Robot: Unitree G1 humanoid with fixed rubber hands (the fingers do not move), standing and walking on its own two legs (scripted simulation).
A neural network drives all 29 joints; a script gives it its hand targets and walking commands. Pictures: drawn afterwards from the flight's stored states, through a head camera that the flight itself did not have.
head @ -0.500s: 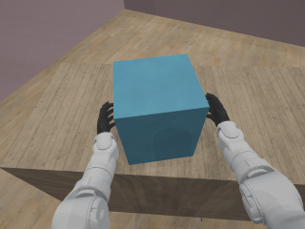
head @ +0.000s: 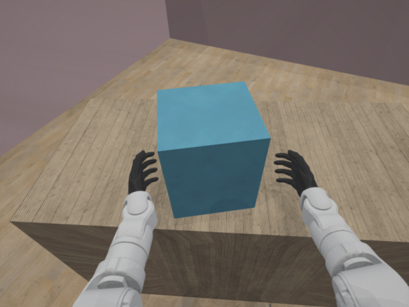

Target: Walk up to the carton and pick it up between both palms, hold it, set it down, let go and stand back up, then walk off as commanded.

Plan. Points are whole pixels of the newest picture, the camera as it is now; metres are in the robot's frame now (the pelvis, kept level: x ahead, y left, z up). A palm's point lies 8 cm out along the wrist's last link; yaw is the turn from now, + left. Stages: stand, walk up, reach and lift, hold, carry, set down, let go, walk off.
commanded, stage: set down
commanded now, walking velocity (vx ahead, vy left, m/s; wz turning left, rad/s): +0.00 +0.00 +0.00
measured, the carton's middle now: (208, 152) +0.48 +0.03 +0.03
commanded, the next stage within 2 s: none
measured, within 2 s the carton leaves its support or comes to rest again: neither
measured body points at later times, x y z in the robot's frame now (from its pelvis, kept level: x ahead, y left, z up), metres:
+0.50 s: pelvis +0.01 +0.01 +0.00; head +0.00 +0.00 +0.45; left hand +0.29 +0.20 +0.04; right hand +0.32 -0.21 +0.01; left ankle +0.03 +0.15 -0.74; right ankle +0.06 -0.09 -0.74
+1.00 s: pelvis +0.01 +0.00 +0.00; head -0.02 +0.01 +0.45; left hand +0.23 +0.20 +0.04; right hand +0.25 -0.22 +0.01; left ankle +0.03 +0.15 -0.74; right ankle +0.06 -0.09 -0.74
